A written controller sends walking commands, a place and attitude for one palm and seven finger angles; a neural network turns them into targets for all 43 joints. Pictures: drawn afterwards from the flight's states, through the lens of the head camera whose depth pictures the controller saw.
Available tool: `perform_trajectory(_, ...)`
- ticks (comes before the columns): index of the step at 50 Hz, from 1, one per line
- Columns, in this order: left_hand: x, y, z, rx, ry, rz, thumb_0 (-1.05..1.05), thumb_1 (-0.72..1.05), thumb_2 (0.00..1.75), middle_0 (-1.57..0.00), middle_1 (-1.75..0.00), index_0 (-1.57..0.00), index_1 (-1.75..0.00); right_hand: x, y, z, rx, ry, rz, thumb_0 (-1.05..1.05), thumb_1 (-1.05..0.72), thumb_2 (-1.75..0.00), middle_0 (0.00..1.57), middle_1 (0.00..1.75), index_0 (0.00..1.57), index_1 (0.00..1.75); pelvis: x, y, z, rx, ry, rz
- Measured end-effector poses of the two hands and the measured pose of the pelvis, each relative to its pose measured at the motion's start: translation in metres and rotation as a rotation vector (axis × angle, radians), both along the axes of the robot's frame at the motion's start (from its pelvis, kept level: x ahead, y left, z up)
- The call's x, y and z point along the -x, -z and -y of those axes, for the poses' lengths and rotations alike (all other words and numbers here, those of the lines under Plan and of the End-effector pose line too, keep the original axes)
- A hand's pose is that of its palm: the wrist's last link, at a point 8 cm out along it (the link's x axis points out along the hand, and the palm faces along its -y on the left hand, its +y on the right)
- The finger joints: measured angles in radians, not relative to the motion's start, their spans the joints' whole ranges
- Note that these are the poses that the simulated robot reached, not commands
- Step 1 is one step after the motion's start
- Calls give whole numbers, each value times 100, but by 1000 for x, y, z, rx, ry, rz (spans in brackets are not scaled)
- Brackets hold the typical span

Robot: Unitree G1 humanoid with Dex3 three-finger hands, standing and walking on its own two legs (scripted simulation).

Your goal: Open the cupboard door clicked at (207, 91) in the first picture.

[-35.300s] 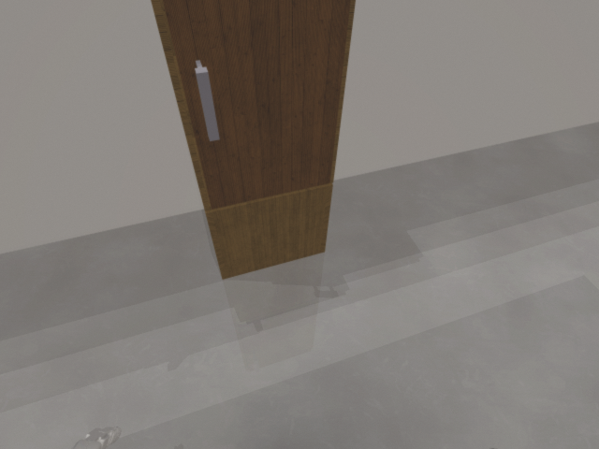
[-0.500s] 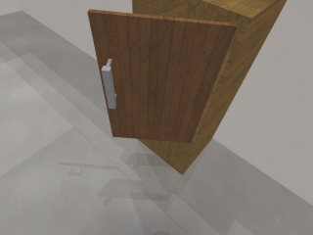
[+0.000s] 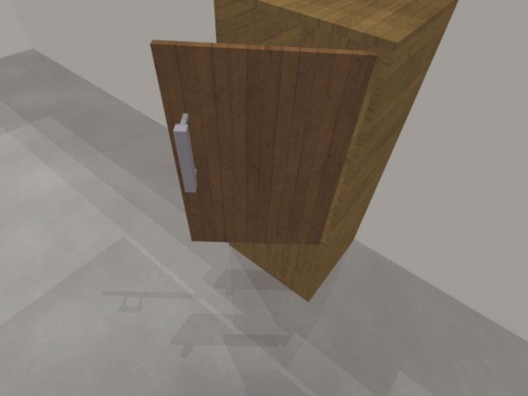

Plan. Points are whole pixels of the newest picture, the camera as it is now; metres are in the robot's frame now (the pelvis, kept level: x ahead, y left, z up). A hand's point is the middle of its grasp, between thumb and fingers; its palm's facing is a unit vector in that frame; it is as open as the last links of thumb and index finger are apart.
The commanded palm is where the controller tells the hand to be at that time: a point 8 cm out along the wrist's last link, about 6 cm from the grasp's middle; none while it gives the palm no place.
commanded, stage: come to a stop and stand still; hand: left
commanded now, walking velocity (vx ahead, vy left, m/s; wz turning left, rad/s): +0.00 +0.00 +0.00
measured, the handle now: (188, 154) +0.58 +0.20 +0.02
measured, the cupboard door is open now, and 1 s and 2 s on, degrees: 38 38 38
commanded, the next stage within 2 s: look again from close up in 0.12 s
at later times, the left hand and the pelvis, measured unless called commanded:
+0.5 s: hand out of the picture -0.01 +0.18 -0.18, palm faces +0.03 -0.98 -0.21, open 7.4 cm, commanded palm none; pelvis +0.01 +0.02 -0.01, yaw +0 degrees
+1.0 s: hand (140, 342) +0.21 +0.21 -0.05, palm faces +0.27 -0.95 -0.18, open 7.5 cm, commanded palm +0.14 +0.24 -0.06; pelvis +0.03 +0.01 -0.01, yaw +2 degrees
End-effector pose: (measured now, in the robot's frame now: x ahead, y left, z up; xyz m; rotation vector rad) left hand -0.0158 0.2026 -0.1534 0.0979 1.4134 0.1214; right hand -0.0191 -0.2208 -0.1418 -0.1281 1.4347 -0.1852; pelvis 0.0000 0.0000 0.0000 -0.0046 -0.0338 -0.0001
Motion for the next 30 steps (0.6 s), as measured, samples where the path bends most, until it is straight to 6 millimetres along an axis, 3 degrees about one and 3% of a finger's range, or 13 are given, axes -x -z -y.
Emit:
perform_trajectory(5, 9, -2, -4, -9, -5, -24, 0, 91, 90, -20, -30, -20, -30, 21, 2, -12, -24, 19, -48, 0, -92, -89, 19, 30, 20, 30, 2, 0, -3, 0, -1, -6)
perform_trajectory(11, 24, -4, -7, -24, -13, -61, 0, 91, 90, -20, -30, -20, -30, 26, 6, -23, -52, 33, -58, 0, -91, -89, 20, 30, 20, 30, 3, 0, -4, -2, 2, -10)
perform_trajectory(17, 26, 1, -15, -40, 7, -57, 0, 91, 90, -20, -30, -20, -30, 7, 15, -24, -61, -4, 14, 0, -91, -89, 20, 30, 20, 30, 4, 10, -9, 23, -12, -20)
perform_trajectory(23, 3, 0, -28, -66, -3, 12, 0, 91, 90, -20, -30, -20, -30, -15, 19, -23, -48, -33, 57, 1, -93, -89, 20, 30, 20, 30, -5, 12, -15, 11, -12, -21)
perform_trajectory(30, -23, -3, -30, -61, 20, 54, 0, 91, 90, -20, -30, -19, -30, -40, 10, -11, -15, -42, 100, 2, -94, -89, 20, 30, 20, 30, -15, 8, -15, -1, 4, -27)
